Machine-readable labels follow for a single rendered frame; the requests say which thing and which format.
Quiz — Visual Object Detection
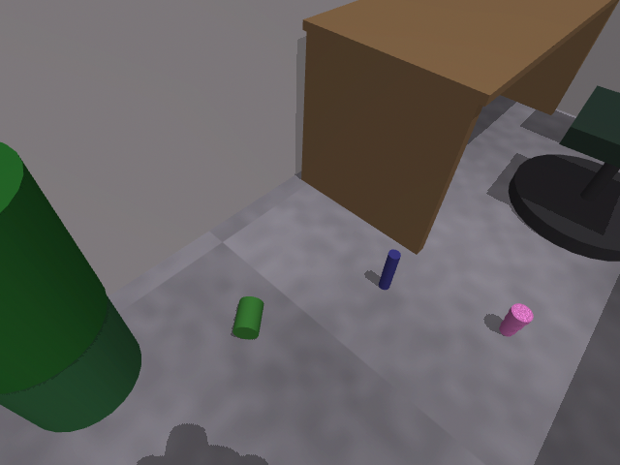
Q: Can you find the potted plant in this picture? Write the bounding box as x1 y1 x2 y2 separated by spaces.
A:
0 142 141 432

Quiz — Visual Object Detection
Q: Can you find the office chair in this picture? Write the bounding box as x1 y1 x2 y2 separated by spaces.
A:
509 85 620 262

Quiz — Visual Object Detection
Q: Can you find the desk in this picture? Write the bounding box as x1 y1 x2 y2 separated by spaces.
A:
301 0 619 255

